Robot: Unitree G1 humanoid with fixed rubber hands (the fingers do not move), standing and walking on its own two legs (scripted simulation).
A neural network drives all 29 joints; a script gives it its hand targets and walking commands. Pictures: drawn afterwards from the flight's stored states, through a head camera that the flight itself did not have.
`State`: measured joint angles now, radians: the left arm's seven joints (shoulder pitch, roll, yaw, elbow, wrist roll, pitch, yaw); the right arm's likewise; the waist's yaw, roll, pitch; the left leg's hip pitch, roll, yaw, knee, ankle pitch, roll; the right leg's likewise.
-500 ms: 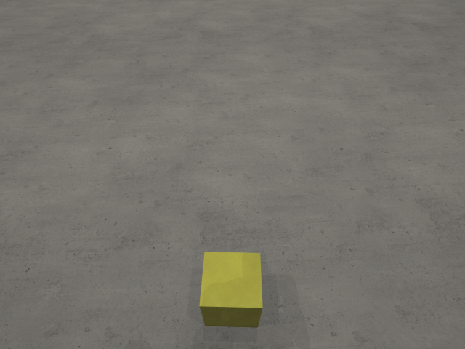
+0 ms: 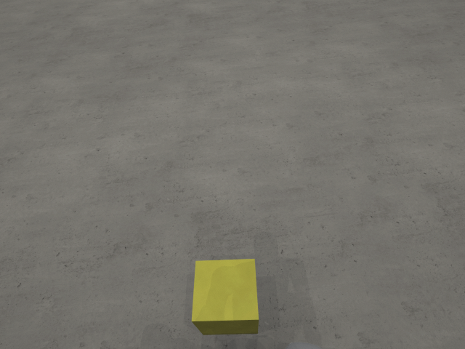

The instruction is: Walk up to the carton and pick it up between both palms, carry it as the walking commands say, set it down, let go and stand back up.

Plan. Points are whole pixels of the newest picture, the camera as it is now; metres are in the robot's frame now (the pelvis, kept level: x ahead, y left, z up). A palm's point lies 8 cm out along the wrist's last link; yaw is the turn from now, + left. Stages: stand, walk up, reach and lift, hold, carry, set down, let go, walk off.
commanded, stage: walk up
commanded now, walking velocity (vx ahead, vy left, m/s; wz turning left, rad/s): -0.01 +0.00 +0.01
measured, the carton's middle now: (227, 298) +0.37 +0.07 -0.63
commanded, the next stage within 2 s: none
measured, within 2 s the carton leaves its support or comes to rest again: neither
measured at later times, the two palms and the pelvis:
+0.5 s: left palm out of the picture +0.01 +0.24 -0.14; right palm out of the picture +0.01 -0.19 -0.13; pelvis +0.01 +0.02 +0.01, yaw +0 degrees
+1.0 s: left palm out of the picture +0.01 +0.26 -0.15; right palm out of the picture -0.05 -0.15 -0.13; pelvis +0.00 +0.05 +0.01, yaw -1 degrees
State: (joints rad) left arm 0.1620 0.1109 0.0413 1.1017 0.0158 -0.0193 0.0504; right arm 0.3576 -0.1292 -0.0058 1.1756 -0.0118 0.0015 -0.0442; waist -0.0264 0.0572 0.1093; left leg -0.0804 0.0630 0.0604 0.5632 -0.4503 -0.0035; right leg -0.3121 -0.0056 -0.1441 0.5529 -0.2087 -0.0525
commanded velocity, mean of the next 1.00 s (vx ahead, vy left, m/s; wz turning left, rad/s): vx -0.01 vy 0.00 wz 0.00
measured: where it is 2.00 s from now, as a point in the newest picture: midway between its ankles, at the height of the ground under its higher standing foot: outside the picture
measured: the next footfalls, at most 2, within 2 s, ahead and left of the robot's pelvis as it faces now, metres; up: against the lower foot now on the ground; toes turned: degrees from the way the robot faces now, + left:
left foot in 1.42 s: -0.03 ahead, +0.25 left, +0.00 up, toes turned -7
right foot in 1.70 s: -0.04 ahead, +0.01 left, +0.00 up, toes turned -2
